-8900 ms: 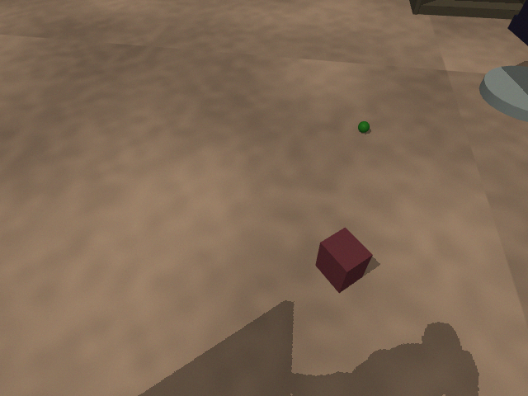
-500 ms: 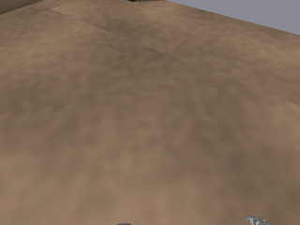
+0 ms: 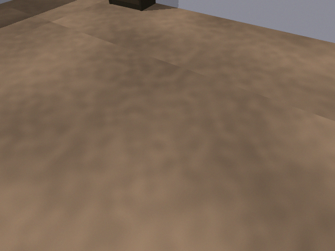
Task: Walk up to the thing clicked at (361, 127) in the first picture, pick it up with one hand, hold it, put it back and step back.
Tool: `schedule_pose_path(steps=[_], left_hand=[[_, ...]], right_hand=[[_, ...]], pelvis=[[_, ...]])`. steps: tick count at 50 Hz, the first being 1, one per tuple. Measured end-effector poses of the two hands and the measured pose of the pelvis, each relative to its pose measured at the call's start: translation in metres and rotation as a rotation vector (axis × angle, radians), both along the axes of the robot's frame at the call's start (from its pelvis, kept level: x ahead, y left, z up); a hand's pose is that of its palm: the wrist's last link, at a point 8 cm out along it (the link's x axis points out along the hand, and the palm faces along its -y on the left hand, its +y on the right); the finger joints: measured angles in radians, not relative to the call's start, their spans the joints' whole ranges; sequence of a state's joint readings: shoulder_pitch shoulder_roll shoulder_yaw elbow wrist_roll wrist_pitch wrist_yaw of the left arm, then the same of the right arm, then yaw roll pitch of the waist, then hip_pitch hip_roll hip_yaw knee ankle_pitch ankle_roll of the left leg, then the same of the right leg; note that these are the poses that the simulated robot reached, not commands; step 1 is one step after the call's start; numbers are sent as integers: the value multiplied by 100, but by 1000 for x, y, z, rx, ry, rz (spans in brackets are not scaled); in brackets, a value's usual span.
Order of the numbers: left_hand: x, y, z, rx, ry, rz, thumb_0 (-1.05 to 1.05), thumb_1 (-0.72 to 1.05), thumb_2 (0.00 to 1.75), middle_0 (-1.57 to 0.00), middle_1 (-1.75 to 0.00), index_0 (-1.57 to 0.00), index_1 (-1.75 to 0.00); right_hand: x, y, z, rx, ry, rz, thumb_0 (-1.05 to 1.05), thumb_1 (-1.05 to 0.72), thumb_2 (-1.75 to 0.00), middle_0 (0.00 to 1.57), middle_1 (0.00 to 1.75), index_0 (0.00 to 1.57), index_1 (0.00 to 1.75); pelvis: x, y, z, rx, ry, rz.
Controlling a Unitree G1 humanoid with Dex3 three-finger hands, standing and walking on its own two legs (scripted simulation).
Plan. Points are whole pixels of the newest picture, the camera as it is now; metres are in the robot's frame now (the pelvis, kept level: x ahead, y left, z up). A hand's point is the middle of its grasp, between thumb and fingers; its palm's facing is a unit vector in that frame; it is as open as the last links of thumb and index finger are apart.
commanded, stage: stand
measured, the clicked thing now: out of the picture +0.28 -1.16 -0.75
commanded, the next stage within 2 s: none
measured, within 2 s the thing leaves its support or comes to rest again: neither
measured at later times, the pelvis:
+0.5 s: pelvis +0.01 +0.00 +0.00, yaw +0 degrees
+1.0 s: pelvis +0.02 +0.00 +0.00, yaw +0 degrees
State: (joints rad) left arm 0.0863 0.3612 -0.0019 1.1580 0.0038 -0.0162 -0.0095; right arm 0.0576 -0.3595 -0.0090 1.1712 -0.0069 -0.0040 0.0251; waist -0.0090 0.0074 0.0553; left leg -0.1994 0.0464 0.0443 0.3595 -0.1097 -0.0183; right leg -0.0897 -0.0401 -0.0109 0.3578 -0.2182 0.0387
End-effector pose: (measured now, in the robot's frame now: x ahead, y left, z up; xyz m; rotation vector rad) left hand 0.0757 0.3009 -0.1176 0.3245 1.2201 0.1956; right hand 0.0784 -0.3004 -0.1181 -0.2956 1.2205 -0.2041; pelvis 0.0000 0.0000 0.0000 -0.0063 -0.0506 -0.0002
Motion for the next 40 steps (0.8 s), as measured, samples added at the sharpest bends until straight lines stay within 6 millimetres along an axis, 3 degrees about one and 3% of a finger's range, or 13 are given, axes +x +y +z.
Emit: schedule_pose_path(steps=[11, 40], left_hand=[[8, -7, -4, -21, 2, -12, 1, 91, 90, -21, -30, -20, -30], [4, -5, -2, -11, 21, 1, 1, 91, 90, -21, -30, -20, -30]], right_hand=[[-13, -1, 1, -5, 24, -26, 0, -90, -90, 20, 30, 20, 30], [8, 0, 2, -4, 7, -3, 0, -90, -90, 20, 30, 20, 30]], pelvis=[[3, -1, 1, 3, 7, -4], [13, -2, 1, 3, 10, -4]])
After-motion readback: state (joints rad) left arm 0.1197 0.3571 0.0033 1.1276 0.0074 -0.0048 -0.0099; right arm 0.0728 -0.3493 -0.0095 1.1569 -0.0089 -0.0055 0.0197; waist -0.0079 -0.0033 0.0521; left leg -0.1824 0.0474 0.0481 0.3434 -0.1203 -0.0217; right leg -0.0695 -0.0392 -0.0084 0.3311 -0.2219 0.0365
